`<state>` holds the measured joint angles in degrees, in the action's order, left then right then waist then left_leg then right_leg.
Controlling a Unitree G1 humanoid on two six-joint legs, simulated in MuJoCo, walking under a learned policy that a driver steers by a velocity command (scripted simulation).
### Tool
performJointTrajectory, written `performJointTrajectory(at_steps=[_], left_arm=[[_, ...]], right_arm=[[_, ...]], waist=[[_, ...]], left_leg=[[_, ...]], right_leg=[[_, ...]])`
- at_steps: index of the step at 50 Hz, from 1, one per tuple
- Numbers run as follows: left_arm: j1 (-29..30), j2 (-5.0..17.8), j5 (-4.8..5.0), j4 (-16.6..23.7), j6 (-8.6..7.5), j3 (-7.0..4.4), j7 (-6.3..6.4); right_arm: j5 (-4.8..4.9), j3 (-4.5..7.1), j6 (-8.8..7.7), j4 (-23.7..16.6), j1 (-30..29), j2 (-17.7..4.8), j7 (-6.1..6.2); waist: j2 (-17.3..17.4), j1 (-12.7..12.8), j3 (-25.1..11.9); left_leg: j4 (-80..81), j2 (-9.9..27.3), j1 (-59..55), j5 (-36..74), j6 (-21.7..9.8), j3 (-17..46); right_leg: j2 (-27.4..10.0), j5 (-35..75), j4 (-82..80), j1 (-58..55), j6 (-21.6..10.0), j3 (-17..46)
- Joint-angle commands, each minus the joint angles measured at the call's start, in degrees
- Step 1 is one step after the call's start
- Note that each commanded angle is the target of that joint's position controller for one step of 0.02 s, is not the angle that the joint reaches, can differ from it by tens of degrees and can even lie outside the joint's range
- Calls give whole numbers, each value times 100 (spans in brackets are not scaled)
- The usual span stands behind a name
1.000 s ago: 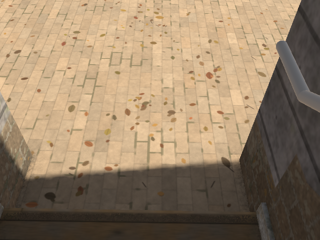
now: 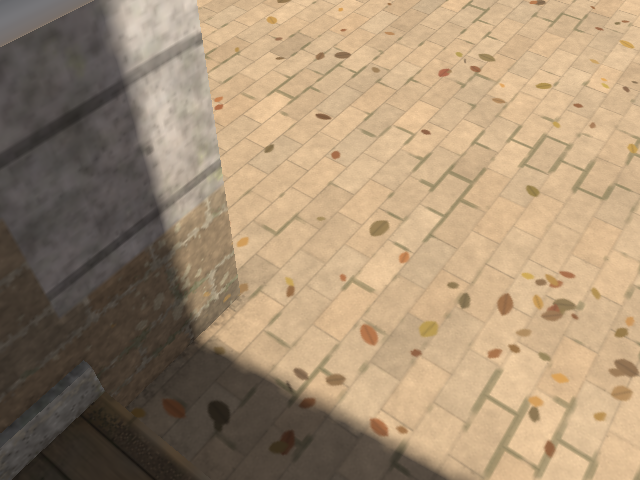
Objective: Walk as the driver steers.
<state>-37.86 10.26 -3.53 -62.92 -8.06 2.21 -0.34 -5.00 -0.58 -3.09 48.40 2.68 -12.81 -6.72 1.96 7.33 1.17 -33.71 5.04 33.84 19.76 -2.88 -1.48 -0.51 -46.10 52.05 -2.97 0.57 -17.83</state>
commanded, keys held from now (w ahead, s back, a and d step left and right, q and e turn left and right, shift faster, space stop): e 1.00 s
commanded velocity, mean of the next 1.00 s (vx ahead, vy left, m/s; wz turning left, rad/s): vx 0.09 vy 0.00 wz -0.36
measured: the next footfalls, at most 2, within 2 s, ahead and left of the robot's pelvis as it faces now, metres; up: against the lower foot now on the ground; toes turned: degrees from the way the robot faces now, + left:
left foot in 0.06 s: +0.19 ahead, +0.11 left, -0.17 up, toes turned +9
right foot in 0.54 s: +0.41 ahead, -0.26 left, -0.35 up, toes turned -15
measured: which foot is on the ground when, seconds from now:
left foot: up 0.00-0.04, down 0.06-0.56, up 0.58-0.98, down 1.00-1.00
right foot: down 0.00-0.06, up 0.08-0.52, down 0.54-1.00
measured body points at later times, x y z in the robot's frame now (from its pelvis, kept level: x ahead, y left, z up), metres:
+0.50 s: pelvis +0.26 -0.08 -0.18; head +0.29 -0.10 +0.27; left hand +0.41 +0.15 -0.31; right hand +0.18 -0.28 -0.34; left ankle +0.15 +0.10 -0.80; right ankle +0.39 -0.25 -0.91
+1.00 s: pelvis +0.38 -0.14 -0.25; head +0.40 -0.15 +0.20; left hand +0.62 +0.06 -0.35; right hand +0.53 -0.44 -0.31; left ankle +0.50 -0.05 -0.97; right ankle +0.37 -0.25 -0.98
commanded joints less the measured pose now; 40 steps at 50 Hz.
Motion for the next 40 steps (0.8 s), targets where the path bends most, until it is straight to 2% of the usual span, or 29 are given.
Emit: performJointTrajectory(at_steps=[1, 2, 3, 4, 5, 6, 7, 8, 9, 10, 12, 13, 14, 15, 17, 19, 21, 24, 25, 26, 27, 28, 29, 30, 32, 34, 36, 38, 40], left_arm=[[-788, 1329, 96, -69, 248, -385, 61], [-458, 1327, 32, 0, 349, -405, -110], [-261, 1184, -232, 42, 438, -335, -402], [-621, 191, -201, 281, 421, -133, -813], [937, 488, 160, 942, 315, -220, -842], [1687, 681, 808, 1130, 362, -357, -3], [1343, 512, 532, 1018, 470, -278, 214], [1375, 633, -196, 1306, 205, -283, -211], [1033, 717, -315, 922, 204, -388, -290], [624, 479, -180, 527, 206, -433, -367], [-200, 100, -92, 331, 199, -343, -626], [-417, 257, -132, 331, 122, -396, -670], [599, 559, -38, 791, 73, -471, -503], [1333, 695, -101, 1145, 94, -520, -326], [2100, 603, -114, 1323, 219, -446, -103], [2433, 360, -178, 1380, 423, -409, -28], [2622, 587, -172, 1583, 564, -518, -68], [3140, 709, -247, 1744, 740, -603, -75], [3108, 787, -164, 1702, 707, -671, -55], [2752, 1205, 1011, 1421, 721, -968, -90], [1642, 1630, 922, 1076, 712, -1125, -90], [1108, 2088, 532, 823, 659, -1157, -101], [784, 2302, 437, 881, 663, -1134, -162], [903, 2038, 523, 1068, 788, -1057, -113], [1571, 1843, 565, 1274, 983, -882, 144], [2525, 1598, 220, 1716, 1090, -676, 179], [2836, 1448, 252, 1839, 1076, -582, 183], [2970, 1383, 302, 1920, 1063, -536, 294], [3245, 1267, 319, 2116, 1137, -507, 487]], right_arm=[[22, 282, -59, 175, -112, -681, 207], [29, 447, -177, 622, 1016, -898, 281], [-137, 626, -182, 1079, 2836, -1076, 330], [-76, 726, -20, 1282, 4171, -1474, 428], [-244, 707, -23, 1286, 4455, -1326, 455], [575, 664, 111, 1303, 2952, -1361, 666], [535, 522, 176, 963, 2328, -984, 785], [243, 396, -135, 775, 1844, -524, 522], [233, 243, -298, 625, 1413, -106, 468], [79, 223, -348, 509, 1155, -119, 463], [37, 377, -470, 413, 545, -762, 349], [-60, 446, -513, 224, 296, -959, 336], [-108, 380, -504, 336, 388, -521, 454], [-4, 302, -479, 603, 1065, -204, 600], [42, 254, -498, 949, 2255, -108, 785], [-25, 153, -322, 795, 2410, 162, 831], [-18, 240, -326, 657, 2228, -251, 711], [19, 416, -287, 812, 2340, -695, 876], [61, 496, -212, 876, 2306, -862, 905], [995, 637, 115, 707, 1269, -657, 1050], [950, 581, 122, 576, 1418, -613, 1137], [813, 563, 43, 374, 1655, -311, 1128], [1002, 492, -121, 71, 1651, -439, 1068], [1105, 441, -203, -132, 1156, -469, 1026], [957, 266, -87, -625, 550, -31, 1189], [830, 272, 225, -566, 663, -35, 1335], [739, 394, 354, -561, 758, -299, 1372], [553, 319, 439, -838, 282, -148, 1362], [386, 308, 386, -1104, 56, -93, 1231]], waist=[[-380, -117, 857], [240, -655, 755], [480, -1453, -326], [795, -1495, -3133], [385, -2217, -2839], [-306, -1654, -1182], [-219, -1343, -706], [-215, -847, -848], [-314, -535, 271], [-235, -259, 641], [128, 218, 24], [150, 258, -121], [9, -179, -51], [-13, -695, 111], [-139, -1182, 348], [160, -1393, 402], [330, -1244, 639], [188, -1542, 955], [154, -1480, 908], [340, -1004, 558], [-354, -464, -431], [-1998, -397, -1050], [-2619, -36, -2337], [-2067, 216, -2814], [-1088, -85, -2565], [-91, -550, -1874], [-178, -839, -1063], [-519, -826, -379], [-414, -1024, -537]], left_leg=[[1525, -396, -1275, -247, 130, -580], [2332, -388, -3258, 1146, -96, -652], [1543, 261, -6497, 2313, -917, -105], [-1292, 2023, -9421, 5996, -2659, 1247], [-1046, 2452, -9106, 6355, -2711, 1813], [5, 2335, -6846, 4847, -1919, 1623], [393, 2235, -5569, 3420, -1698, 1410], [443, 1810, -4064, 1567, -1545, 493], [1302, 1499, -1696, 809, -1265, 178], [1589, 995, -350, 271, -1181, -371], [973, 544, 1109, -257, -943, -922], [749, 600, 1146, -461, -966, -974], [539, 1260, 44, -1606, -840, -292], [167, 1807, -1360, -2089, -871, 319], [-650, 1862, -2432, -2706, -627, 523], [-803, 1634, -1547, -3839, -488, 319], [-712, 1926, -877, -4295, -374, 353], [-1156, 2291, -1575, -4879, 32, 511], [-1392, 2191, -1622, -5131, 166, 375], [-3215, 1178, -566, -3645, 365, -689], [-4802, 834, -267, -4047, 705, -1299], [-7135, 153, 1761, -7464, 1261, -1211], [-8958, 190, 2457, -7643, 1501, -337], [-9435, 114, 3134, -7540, 1350, -65], [-9198, 142, 3499, -6466, 1077, 279], [-8587, 158, 2613, -5675, 747, 571], [-7572, -141, 2380, -4429, 560, 525], [-6600, -436, 2497, -3420, 627, 303], [-4435, -470, 1458, -2294, 765, 309]], right_leg=[[-1106, 7307, 402, 434, -37, 1392], [-868, 6196, 1317, 1485, 115, 1259], [-658, 3463, 3285, 3529, 410, 1207], [-291, -638, 6001, 4530, 534, 1625], [-336, -1111, 6566, 5906, 684, 1881], [-245, 21, 4751, 6563, 160, 1881], [-522, 219, 4269, 5998, -12, 2072], [-1038, 392, 3123, 4958, 23, 2130], [-1168, 1806, 1409, 3765, 22, 2221], [-919, 3580, 535, 2743, 4, 1930], [-367, 4764, 1016, 796, 63, 1405], [-345, 5241, 1168, 747, 42, 1609], [-951, 5760, 330, 2147, 82, 2690], [-1190, 5728, -333, 3567, 120, 2863], [-1557, 7074, -2017, 4679, 181, 2974], [-1069, 7439, -2404, 3701, 88, 2158], [-939, 6827, -2096, 3139, -17, 1988], [-997, 6419, -2831, 3373, -311, 1919], [-860, 6483, -3192, 3000, -460, 1753], [-150, 6708, -3045, 1589, -305, 1563], [-54, 9147, -2833, 129, -231, 1080], [-919, 11898, -1810, -2099, -716, 1912], [-1833, 12464, -1387, -2930, -1662, 3135], [-2129, 11500, -1598, -3105, -2147, 3532], [-2319, 8606, -2286, -1859, -2137, 4289], [-2623, 7239, -2721, 325, -2146, 4506], [-1958, 5594, -2905, 1697, -1775, 3998], [-1288, 5637, -2896, 2407, -1616, 3520], [-730, 5794, -2770, 2822, -1429, 3116]])
Keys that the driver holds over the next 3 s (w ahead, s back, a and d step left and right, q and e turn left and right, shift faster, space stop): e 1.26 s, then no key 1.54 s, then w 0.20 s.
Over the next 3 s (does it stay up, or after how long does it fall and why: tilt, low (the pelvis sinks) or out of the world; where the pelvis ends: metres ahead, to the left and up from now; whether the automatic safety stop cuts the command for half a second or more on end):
stays up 0.48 -0.20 -0.25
